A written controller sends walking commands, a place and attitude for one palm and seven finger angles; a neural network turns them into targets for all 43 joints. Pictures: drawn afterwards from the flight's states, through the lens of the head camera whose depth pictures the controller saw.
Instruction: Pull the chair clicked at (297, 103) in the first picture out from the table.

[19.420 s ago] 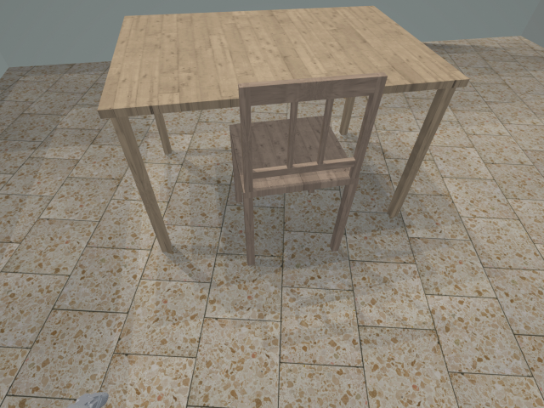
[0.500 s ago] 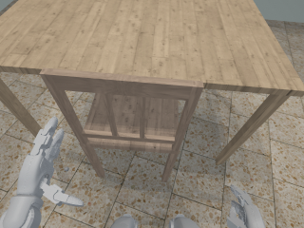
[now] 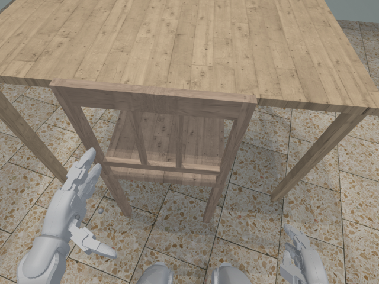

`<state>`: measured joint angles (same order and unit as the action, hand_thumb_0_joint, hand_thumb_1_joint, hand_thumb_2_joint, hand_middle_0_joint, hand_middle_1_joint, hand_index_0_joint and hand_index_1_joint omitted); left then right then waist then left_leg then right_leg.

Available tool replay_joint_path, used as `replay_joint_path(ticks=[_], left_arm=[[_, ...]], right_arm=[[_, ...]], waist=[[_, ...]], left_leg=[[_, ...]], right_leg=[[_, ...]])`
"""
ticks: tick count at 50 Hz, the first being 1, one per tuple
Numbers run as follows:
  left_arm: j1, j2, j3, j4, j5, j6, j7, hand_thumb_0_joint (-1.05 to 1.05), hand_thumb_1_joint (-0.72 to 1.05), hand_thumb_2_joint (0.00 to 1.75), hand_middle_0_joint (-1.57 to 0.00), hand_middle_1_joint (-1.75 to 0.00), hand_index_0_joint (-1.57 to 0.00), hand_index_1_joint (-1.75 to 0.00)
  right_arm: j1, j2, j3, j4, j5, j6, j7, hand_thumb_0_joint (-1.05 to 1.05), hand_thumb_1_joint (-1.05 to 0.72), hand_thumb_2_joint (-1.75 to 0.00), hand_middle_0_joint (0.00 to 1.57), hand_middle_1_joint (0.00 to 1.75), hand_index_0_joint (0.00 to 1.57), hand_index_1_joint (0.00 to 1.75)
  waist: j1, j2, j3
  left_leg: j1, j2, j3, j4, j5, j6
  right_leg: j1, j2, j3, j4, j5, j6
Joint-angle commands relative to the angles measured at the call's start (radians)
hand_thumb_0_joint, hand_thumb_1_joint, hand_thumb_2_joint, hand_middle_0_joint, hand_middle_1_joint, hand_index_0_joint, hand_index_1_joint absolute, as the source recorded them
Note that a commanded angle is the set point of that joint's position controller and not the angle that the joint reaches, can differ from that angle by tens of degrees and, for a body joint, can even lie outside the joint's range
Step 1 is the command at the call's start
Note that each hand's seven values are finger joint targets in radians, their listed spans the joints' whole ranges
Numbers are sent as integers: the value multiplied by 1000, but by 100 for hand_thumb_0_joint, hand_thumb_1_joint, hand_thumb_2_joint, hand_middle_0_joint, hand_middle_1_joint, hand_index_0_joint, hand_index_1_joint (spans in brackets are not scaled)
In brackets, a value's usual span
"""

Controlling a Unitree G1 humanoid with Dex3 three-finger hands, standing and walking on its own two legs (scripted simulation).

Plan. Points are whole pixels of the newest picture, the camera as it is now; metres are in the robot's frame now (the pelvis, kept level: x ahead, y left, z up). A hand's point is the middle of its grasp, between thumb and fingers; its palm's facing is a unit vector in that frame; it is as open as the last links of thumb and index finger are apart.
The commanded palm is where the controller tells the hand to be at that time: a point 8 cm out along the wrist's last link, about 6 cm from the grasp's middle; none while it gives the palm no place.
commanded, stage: aim the fingers beside a spindle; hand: left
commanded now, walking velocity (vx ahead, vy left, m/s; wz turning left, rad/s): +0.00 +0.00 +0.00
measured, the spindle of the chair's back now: (139, 139) +0.46 +0.15 -0.03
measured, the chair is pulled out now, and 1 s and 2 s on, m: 0.00 0.00 0.00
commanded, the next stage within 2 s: none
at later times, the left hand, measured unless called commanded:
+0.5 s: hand (112, 195) +0.29 +0.17 +0.02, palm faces -0.04 -1.00 -0.04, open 16.9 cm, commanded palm +0.27 +0.23 +0.02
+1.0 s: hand (132, 191) +0.30 +0.14 +0.01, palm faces -0.08 -1.00 -0.03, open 16.9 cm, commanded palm +0.29 +0.19 +0.01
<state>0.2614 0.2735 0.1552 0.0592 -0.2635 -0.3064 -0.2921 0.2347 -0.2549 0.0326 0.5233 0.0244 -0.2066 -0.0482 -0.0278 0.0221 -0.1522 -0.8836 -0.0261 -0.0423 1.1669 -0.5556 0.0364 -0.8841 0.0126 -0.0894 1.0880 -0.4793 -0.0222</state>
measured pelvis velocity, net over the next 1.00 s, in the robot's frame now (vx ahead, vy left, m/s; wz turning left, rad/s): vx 0.00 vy -0.01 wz -0.01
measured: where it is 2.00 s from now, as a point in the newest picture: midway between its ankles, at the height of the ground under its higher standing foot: outside the picture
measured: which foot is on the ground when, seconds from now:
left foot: down 0.00-1.00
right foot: down 0.00-1.00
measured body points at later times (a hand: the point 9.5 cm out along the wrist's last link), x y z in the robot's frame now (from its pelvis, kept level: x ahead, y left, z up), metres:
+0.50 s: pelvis +0.00 -0.01 -0.01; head +0.09 +0.01 +0.43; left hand +0.28 +0.23 +0.03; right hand +0.17 -0.25 -0.09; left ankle +0.00 +0.09 -0.65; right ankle +0.03 -0.11 -0.65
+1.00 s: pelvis +0.00 -0.01 -0.02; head +0.10 +0.00 +0.42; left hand +0.30 +0.19 +0.02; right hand +0.17 -0.25 -0.11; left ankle +0.00 +0.09 -0.65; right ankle +0.03 -0.11 -0.65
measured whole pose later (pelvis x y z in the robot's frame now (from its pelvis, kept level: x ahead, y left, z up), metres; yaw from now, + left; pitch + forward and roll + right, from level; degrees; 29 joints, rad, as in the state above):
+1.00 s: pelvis +0.00 -0.01 -0.02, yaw -1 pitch +21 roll -2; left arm 0.08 0.21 0.07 0.14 -0.18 -0.35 -0.14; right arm 0.22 -0.24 0.02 0.52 0.00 -0.10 -0.02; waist -0.04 0.02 -0.17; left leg -1.03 -0.03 -0.03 1.27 -0.60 0.03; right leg -1.05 0.01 -0.08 1.21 -0.52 -0.03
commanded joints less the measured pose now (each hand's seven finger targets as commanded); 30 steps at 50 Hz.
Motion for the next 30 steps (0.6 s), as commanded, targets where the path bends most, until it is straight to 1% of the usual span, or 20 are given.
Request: replay_joint_path(ticks=[1, 2, 3, 5, 6, 7, 10, 11, 13, 15, 18, 19, 20, 22, 24, 25, 27, 28, 29, 30], left_arm=[[-93, 145, 117, -245, -13, -106, 62, 0, -50, 30, -6, -8, -6, -8], [-67, 134, 118, -214, -6, -104, 71, 0, -50, 30, -6, -8, -6, -8], [-82, 112, 93, -202, -2, -104, 77, 0, -50, 30, -6, -8, -6, -8], [-77, 108, 89, -162, 10, -95, 80, 0, -50, 30, -6, -8, -6, -8], [-85, 83, 55, -153, 11, -88, 73, 0, -50, 30, -6, -8, -6, -8], [-112, 101, 61, -147, 16, -85, 69, 0, -50, 30, -6, -8, -6, -8], [-142, 87, 29, -163, 14, -80, 50, 0, -50, 30, -6, -8, -6, -8], [-178, 103, 40, -186, 10, -83, 49, 0, -50, 30, -6, -8, -6, -8], [-208, 112, 46, -218, 11, -97, 57, 0, -50, 30, -6, -8, -6, -8], [-183, 124, 66, -237, 11, -112, 74, 0, -50, 30, -6, -8, -6, -8], [-170, 114, 73, -182, 14, -116, 94, 0, -50, 30, -6, -8, -6, -8], [-167, 135, 97, -145, 19, -111, 100, 0, -50, 30, -6, -8, -6, -8], [-188, 103, 67, -130, 27, -107, 97, 0, -50, 30, -6, -8, -6, -8], [-189, 86, 52, -93, 29, -91, 90, 0, -50, 30, -6, -8, -6, -8], [-180, 91, 58, -66, 26, -75, 80, 0, -50, 30, -6, -8, -6, -8], [-221, 88, 46, -82, 27, -75, 73, 0, -50, 30, -6, -8, -6, -8], [-258, 87, 31, -152, 25, -87, 69, 0, -50, 30, -6, -8, -6, -8], [-250, 76, 14, -169, 25, -92, 70, 0, -50, 30, -6, -8, -6, -8], [-260, 99, 32, -189, 24, -101, 78, 0, -50, 30, -6, -8, -6, -8], [-265, 91, 22, -215, 24, -113, 86, 0, -50, 30, -6, -8, -6, -8]], right_arm=[[-35, -131, -63, -139, -5, -46, -5, 0, -90, -90, 20, 30, 20, 30], [-39, -129, -64, -136, -5, -41, -2, 0, -90, -90, 20, 30, 20, 30], [-42, -132, -61, -139, -5, -37, 2, 0, -90, -90, 20, 30, 20, 30], [-42, -135, -64, -139, -5, -29, 5, 0, -90, -90, 20, 30, 20, 30], [-41, -138, -63, -146, -5, -25, 6, 0, -90, -90, 20, 30, 20, 30], [-36, -145, -65, -146, -2, -22, 4, 0, -90, -90, 20, 30, 20, 30], [-32, -146, -65, -153, -1, -20, -1, 0, -90, -90, 20, 30, 20, 30], [-29, -148, -68, -150, -1, -20, -4, 0, -90, -90, 20, 30, 20, 30], [-28, -143, -67, -145, -4, -23, -7, 0, -90, -90, 20, 30, 20, 30], [-25, -140, -68, -141, -8, -24, -5, 0, -90, -90, 20, 30, 20, 30], [-28, -137, -65, -132, -11, -15, 0, 0, -90, -90, 20, 30, 20, 30], [-25, -140, -66, -126, -12, -9, 0, 0, -90, -90, 20, 30, 20, 30], [-30, -138, -64, -128, -10, -5, 2, 0, -90, -90, 20, 30, 20, 30], [-31, -140, -65, -130, -8, 3, 7, 0, -90, -90, 20, 30, 20, 30], [-30, -145, -67, -138, -7, 11, 6, 0, -90, -90, 20, 30, 20, 30], [-29, -145, -66, -139, -6, 14, 6, 0, -90, -90, 20, 30, 20, 30], [-30, -142, -70, -143, -6, 11, 4, 0, -90, -90, 20, 30, 20, 30], [-26, -138, -69, -147, -6, 10, 5, 0, -90, -90, 20, 30, 20, 30], [-23, -140, -70, -144, -7, 9, 4, 0, -90, -90, 20, 30, 20, 30], [-23, -136, -70, -143, -11, 7, 5, 0, -90, -90, 20, 30, 20, 30]], waist=[[14, 56, -248], [17, 67, -219], [7, 55, -205], [6, 39, -205], [-5, 35, -202], [-9, 23, -205], [-16, 16, -242], [-17, 15, -266], [-9, 42, -290], [3, 56, -317], [-2, 32, -285], [-1, 0, -278], [-8, 18, -267], [-10, 9, -248], [-8, -2, -259], [-13, 2, -271], [-7, 48, -328], [-6, 65, -330], [-6, 52, -351], [-3, 70, -361]], left_leg=[[142, 21, -34, -186, 349, -33], [132, 23, -30, -188, 336, -36], [114, 23, -32, -187, 307, -36], [93, 23, -28, -179, 284, -31], [84, 21, -24, -174, 260, -25], [77, 24, -28, -173, 248, -26], [84, 22, -27, -162, 256, -18], [86, 22, -25, -154, 265, -17], [109, 24, -32, -154, 294, -23], [123, 23, -32, -149, 337, -27], [88, 22, -22, -136, 323, -24], [58, 22, -19, -130, 307, -20], [52, 21, -19, -129, 305, -22], [35, 20, -17, -129, 277, -22], [22, 19, -10, -120, 271, -16], [24, 19, -11, -119, 275, -16], [72, 21, -15, -118, 310, -19], [90, 20, -19, -120, 332, -21], [102, 24, -22, -114, 356, -20], [113, 22, -23, -112, 379, -22]], right_leg=[[167, -11, 32, -119, 209, -16], [152, -11, 29, -118, 194, -18], [136, -12, 27, -117, 171, -16], [127, -12, 31, -114, 157, -16], [117, -15, 35, -120, 143, -13], [112, -14, 36, -118, 133, -14], [128, -14, 46, -120, 150, -12], [137, -16, 51, -118, 162, -11], [135, -16, 46, -104, 178, -14], [147, -15, 45, -93, 207, -16], [137, -15, 48, -90, 213, -14], [140, -14, 50, -89, 206, -13], [123, -15, 48, -78, 208, -14], [113, -17, 48, -81, 188, -13], [124, -16, 56, -85, 191, -13], [127, -18, 58, -82, 199, -13], [133, -20, 58, -74, 219, -15], [134, -20, 55, -73, 232, -16], [138, -17, 54, -68, 248, -17], [143, -18, 56, -64, 267, -17]])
